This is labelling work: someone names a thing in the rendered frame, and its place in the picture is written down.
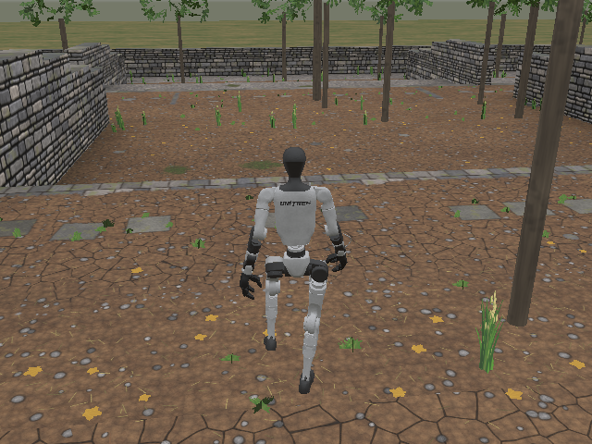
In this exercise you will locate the robot right hand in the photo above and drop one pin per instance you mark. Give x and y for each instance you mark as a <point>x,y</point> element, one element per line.
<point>332,258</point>

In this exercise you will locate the robot thigh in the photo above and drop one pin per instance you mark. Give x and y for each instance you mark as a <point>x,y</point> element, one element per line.
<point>274,268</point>
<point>317,289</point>

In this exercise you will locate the left robot upper arm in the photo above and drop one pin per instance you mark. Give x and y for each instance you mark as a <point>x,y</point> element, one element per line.
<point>265,197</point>

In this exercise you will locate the left robot forearm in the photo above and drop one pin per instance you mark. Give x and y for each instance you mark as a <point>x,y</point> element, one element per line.
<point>251,254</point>

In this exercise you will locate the right robot upper arm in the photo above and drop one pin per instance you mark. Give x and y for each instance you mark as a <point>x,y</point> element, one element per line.
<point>323,195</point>

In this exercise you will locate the robot left thigh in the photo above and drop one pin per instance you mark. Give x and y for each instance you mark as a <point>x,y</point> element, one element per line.
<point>274,268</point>

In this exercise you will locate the right robot forearm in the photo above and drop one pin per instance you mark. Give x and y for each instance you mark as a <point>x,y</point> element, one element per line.
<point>338,243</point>

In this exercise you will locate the robot right thigh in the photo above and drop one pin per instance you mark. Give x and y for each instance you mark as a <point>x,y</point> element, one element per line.
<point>317,289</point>

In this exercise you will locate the robot left hand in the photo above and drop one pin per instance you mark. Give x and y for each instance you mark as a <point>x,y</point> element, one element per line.
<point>244,284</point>

